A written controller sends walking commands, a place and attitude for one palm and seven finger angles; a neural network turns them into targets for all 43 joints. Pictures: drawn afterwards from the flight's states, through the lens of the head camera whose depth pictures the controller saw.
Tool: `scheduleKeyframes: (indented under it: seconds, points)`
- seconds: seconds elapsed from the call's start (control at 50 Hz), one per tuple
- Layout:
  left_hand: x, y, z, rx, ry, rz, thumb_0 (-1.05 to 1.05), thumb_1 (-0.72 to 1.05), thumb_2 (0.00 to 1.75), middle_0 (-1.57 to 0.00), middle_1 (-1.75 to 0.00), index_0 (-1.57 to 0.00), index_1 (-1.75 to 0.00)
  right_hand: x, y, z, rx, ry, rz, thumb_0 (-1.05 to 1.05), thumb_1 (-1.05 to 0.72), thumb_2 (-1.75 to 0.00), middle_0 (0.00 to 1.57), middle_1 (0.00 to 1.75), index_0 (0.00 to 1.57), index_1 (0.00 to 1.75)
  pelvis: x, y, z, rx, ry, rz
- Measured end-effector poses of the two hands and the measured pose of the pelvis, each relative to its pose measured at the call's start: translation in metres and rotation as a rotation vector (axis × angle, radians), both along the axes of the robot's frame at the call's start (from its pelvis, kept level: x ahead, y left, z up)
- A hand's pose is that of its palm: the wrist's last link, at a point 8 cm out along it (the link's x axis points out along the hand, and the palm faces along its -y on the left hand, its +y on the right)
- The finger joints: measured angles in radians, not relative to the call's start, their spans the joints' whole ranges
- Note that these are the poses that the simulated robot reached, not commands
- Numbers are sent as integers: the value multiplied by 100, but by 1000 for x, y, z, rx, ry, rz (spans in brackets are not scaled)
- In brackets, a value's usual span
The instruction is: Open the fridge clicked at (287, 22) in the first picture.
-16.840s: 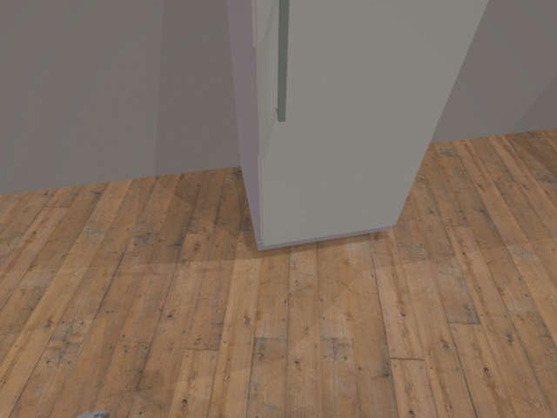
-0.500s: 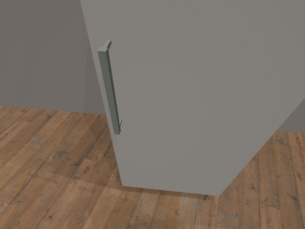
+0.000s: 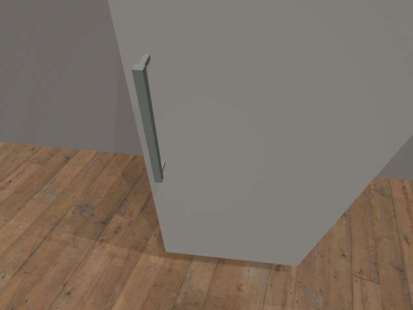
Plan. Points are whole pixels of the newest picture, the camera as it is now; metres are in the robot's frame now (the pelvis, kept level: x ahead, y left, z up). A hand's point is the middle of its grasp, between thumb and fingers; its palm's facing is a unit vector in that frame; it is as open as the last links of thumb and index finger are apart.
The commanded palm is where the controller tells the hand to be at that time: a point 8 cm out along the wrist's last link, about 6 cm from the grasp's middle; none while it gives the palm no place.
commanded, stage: look again from close up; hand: left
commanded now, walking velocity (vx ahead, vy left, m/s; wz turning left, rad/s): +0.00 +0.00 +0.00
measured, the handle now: (153, 129) +0.45 +0.15 +0.11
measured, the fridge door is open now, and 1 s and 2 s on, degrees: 0 0 0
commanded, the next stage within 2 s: raise the hand to about handle height in 0.34 s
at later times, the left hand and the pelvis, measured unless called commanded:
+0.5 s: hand out of the picture +0.10 +0.25 -0.14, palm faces +0.14 -0.95 -0.29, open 7.4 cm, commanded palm +0.11 +0.29 -0.07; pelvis +0.00 +0.00 +0.00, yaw -1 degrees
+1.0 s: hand (80, 286) +0.16 +0.24 -0.02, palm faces +0.02 -1.00 -0.06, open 9.4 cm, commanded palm +0.14 +0.30 +0.00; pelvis -0.04 -0.01 -0.08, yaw +1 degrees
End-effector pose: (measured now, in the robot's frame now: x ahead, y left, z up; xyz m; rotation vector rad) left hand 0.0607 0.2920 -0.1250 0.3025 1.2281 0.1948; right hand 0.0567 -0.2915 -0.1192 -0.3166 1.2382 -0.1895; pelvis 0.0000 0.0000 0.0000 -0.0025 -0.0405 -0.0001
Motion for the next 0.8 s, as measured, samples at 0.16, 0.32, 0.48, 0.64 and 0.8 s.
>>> scheduleKeyframes:
  seconds: [0.16,0.32,0.48,0.64,0.8]
  points:
    - [-1,-1,0,-1,5,3,0,91,90,-20,-30,-21,-30,0,-1,0,-1,5,0,1,-91,-90,20,30,20,30,1,0,0,-1,1,1]
    - [-1,-1,0,0,10,5,0,91,90,-20,-30,-21,-30,0,-1,0,-1,10,2,1,-91,-90,20,30,20,30,2,-1,0,-1,3,2]
    - [6,0,5,-18,-70,77,0,91,90,-20,-30,-21,-30,5,1,-2,-4,-28,-11,1,-91,-90,20,30,20,30,1,0,-2,-2,0,-8]
    - [98,0,113,-127,-1032,11,1,84,87,-20,-34,-21,-34,53,36,12,78,-459,88,1,-91,-90,20,30,20,30,-17,-6,-22,14,78,-1]
    - [89,1,85,-286,-1212,-253,0,68,80,-21,-44,-22,-45,95,42,-4,98,-700,213,1,-91,-90,21,30,20,30,-39,-12,-80,23,217,-25]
